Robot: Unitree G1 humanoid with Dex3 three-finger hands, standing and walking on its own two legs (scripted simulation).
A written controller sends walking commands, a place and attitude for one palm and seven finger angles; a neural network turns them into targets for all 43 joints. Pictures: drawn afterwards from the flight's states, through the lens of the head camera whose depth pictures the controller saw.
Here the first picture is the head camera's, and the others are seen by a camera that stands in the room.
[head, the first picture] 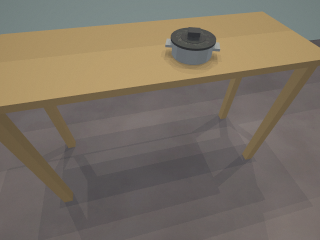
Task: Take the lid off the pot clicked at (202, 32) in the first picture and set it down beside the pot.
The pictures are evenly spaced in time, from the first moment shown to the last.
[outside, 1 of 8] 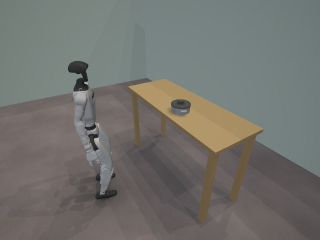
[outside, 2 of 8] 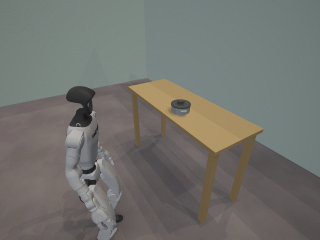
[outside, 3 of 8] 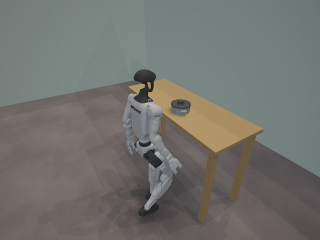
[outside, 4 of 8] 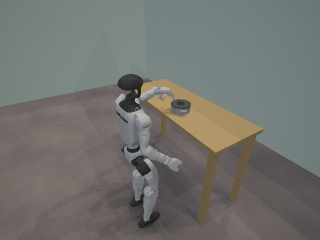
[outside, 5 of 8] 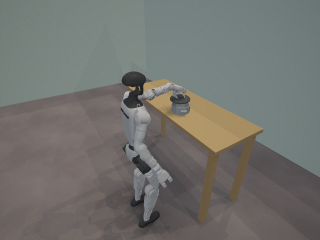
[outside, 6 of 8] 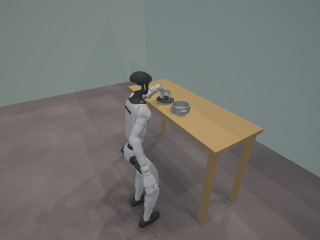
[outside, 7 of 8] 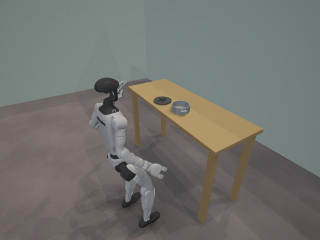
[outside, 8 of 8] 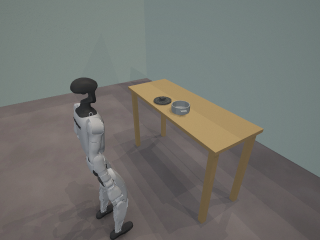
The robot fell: no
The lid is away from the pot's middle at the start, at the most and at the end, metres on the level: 0.00 0.26 0.24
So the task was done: yes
